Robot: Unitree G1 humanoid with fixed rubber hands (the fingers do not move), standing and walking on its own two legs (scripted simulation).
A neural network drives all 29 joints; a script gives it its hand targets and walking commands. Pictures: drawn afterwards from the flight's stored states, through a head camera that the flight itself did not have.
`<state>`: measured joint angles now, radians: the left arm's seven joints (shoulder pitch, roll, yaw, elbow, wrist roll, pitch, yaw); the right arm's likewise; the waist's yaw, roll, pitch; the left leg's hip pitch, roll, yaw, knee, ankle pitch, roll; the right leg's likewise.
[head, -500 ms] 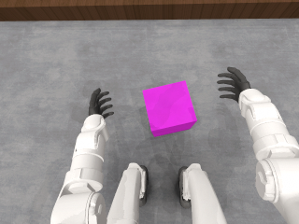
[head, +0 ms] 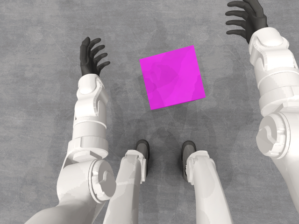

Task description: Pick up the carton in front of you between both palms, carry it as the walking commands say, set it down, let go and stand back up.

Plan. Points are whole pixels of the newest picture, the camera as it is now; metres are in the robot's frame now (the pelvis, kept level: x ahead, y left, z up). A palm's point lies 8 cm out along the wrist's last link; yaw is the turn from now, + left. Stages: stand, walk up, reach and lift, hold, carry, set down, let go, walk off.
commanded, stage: reach and lift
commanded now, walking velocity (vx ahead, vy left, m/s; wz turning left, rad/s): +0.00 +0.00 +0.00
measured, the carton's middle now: (171, 82) +0.48 -0.02 -0.51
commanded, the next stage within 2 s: none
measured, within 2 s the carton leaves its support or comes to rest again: leaves its support in 1.50 s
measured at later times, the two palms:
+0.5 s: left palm (120, 88) +0.45 +0.17 -0.37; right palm (221, 67) +0.51 -0.20 -0.37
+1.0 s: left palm (126, 86) +0.47 +0.17 -0.43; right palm (213, 72) +0.51 -0.19 -0.44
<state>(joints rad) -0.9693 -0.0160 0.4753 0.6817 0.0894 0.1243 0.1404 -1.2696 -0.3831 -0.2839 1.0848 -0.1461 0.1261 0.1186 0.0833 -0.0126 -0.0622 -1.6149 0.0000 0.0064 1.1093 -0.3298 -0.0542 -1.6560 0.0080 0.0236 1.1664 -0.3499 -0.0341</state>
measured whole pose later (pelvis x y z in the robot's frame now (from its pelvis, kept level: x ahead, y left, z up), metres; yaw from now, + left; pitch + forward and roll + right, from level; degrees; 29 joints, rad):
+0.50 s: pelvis -0.06 +0.02 -0.21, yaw +2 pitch +42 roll +6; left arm -1.28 0.12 0.28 0.86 -0.17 0.14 0.24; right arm -1.53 -0.56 0.03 1.19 0.15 0.12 0.04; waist 0.07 0.04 0.25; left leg -2.18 -0.04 0.02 1.95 -0.50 -0.06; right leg -2.23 0.01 0.06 2.00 -0.50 -0.01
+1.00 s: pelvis -0.05 +0.01 -0.27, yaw +3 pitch +36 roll +5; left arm -1.39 0.18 0.20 1.09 -0.26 0.04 0.21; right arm -1.55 -0.53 0.10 1.25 0.19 0.06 0.00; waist 0.05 0.08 0.36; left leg -2.24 -0.07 0.01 2.15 -0.56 -0.08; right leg -2.28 -0.01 0.05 2.22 -0.57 -0.03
